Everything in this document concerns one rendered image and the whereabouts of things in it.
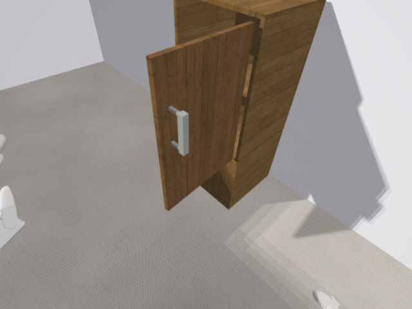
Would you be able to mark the robot left hand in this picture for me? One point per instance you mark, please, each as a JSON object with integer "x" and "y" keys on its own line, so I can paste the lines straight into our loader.
{"x": 10, "y": 225}

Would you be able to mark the handle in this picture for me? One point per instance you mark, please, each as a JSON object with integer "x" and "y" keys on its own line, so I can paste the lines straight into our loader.
{"x": 183, "y": 131}

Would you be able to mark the cupboard door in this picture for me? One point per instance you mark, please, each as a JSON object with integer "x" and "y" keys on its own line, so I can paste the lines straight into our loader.
{"x": 205, "y": 77}

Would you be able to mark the robot right hand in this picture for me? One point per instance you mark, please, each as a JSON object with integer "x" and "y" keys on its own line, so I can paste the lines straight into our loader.
{"x": 325, "y": 301}

